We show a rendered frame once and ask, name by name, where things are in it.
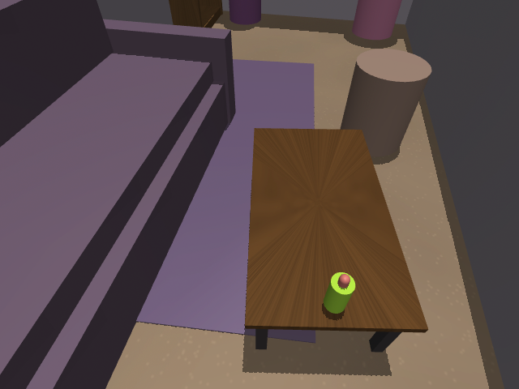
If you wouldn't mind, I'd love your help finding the bottle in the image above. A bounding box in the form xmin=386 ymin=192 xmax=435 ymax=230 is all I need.
xmin=324 ymin=272 xmax=355 ymax=314

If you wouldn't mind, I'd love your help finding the sofa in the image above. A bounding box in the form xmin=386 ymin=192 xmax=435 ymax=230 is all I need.
xmin=0 ymin=0 xmax=236 ymax=389

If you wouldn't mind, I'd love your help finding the coffee table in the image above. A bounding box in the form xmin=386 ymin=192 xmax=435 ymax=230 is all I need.
xmin=245 ymin=128 xmax=428 ymax=353

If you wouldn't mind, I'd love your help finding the bookshelf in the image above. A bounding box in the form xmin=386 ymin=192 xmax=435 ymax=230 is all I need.
xmin=169 ymin=0 xmax=223 ymax=28

